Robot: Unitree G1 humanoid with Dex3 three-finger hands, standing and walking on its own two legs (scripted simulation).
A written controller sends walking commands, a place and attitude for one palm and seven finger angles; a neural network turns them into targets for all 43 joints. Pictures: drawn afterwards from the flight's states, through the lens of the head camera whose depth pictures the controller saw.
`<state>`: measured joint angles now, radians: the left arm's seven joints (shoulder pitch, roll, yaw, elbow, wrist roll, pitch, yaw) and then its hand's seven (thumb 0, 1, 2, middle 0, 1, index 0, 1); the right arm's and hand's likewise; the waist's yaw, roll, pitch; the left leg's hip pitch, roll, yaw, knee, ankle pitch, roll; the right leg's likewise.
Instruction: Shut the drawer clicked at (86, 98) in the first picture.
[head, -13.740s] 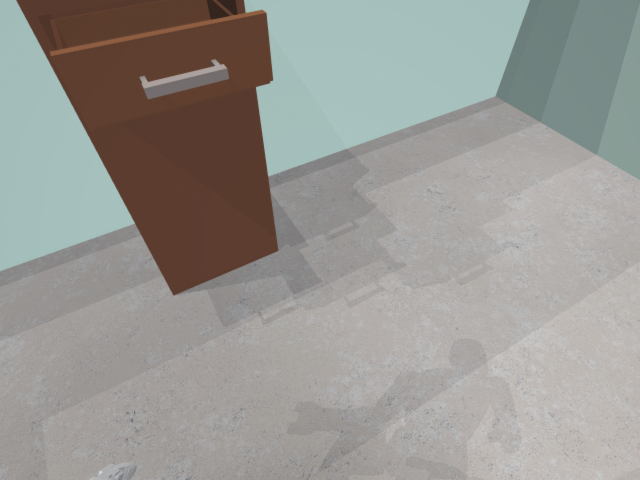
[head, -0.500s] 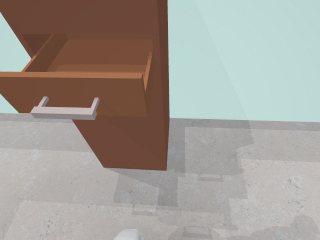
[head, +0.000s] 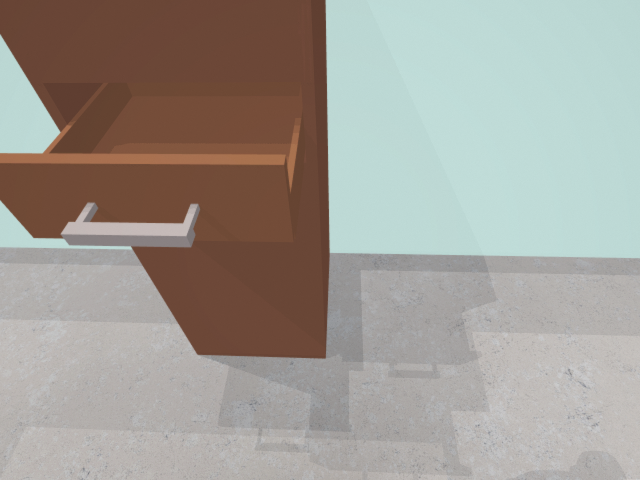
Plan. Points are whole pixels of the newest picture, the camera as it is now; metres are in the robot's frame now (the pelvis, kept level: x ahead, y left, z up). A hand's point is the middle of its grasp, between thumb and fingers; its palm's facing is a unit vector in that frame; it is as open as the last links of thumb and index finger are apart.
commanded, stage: come to a stop and stand still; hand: left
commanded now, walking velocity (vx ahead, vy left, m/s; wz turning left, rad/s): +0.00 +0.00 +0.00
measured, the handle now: (135, 222) +0.38 +0.27 +0.12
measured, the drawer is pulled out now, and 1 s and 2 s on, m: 0.19 0.19 0.19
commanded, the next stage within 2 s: look again from close up in 0.36 s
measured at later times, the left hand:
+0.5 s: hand out of the picture +0.06 +0.22 -0.16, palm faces +0.05 -0.97 -0.24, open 7.4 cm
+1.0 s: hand out of the picture -0.01 +0.27 -0.16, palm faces +0.01 -0.97 -0.26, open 7.4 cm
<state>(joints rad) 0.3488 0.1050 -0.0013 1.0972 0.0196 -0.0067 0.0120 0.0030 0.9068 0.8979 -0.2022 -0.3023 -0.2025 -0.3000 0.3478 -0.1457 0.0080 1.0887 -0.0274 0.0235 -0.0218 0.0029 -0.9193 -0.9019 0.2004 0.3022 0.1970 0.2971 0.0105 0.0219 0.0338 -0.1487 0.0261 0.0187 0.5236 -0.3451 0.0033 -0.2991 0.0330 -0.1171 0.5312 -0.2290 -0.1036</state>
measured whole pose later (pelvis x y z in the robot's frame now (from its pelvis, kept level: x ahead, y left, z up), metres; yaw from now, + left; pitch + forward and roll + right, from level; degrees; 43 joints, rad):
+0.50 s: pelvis +0.00 +0.03 +0.01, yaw +0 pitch -3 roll +0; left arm 0.23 0.19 0.03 1.05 0.01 -0.02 0.04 0.00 0.91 0.90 -0.20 -0.30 -0.20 -0.30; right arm 0.29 -0.21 -0.02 1.08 -0.02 -0.02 -0.03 0.00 -0.91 -0.90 0.20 0.30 0.20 0.30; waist -0.01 0.02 0.00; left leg -0.07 0.02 0.03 0.45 -0.33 -0.01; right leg -0.22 0.03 -0.11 0.43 -0.17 -0.07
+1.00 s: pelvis -0.01 +0.07 +0.01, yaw -1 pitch -3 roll +0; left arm 0.28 0.21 0.00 1.12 0.01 0.00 0.03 0.00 0.91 0.90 -0.20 -0.30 -0.20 -0.30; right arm 0.26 -0.23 0.01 1.13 -0.02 -0.02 -0.02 0.00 -0.91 -0.90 0.20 0.30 0.20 0.30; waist 0.01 0.01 0.04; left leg -0.06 -0.05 0.06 0.38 -0.27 0.06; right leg -0.23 -0.03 -0.06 0.41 -0.13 0.00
